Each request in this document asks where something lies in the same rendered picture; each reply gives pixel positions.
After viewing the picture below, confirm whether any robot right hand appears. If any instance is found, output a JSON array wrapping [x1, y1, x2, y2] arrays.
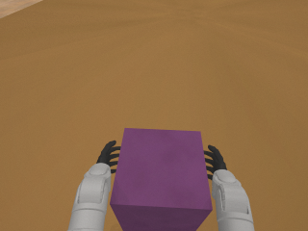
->
[[203, 144, 227, 181]]

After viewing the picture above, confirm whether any robot left hand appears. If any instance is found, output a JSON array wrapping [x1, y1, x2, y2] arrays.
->
[[96, 141, 121, 174]]

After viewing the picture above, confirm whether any right robot forearm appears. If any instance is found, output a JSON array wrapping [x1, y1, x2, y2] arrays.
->
[[212, 169, 255, 231]]

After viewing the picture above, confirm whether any carton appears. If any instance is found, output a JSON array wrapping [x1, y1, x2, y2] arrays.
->
[[110, 128, 213, 231]]

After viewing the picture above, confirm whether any left robot forearm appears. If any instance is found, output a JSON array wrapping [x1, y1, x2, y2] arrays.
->
[[67, 163, 112, 231]]

